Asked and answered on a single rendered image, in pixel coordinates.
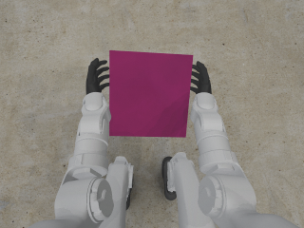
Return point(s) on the right robot hand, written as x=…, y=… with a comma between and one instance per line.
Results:
x=203, y=83

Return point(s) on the left robot upper arm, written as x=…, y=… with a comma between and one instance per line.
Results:
x=83, y=203

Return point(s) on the carton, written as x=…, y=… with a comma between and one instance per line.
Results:
x=149, y=93

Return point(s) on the right robot forearm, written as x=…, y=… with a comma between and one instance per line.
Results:
x=215, y=153

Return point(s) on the right robot upper arm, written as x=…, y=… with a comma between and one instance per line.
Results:
x=230, y=202

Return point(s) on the robot left shin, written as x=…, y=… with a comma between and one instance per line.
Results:
x=121, y=159

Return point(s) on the left robot forearm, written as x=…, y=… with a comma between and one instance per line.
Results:
x=90, y=152

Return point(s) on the robot left thigh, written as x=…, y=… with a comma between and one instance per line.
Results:
x=120, y=179

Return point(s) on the left robot hand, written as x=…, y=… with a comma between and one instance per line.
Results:
x=92, y=83

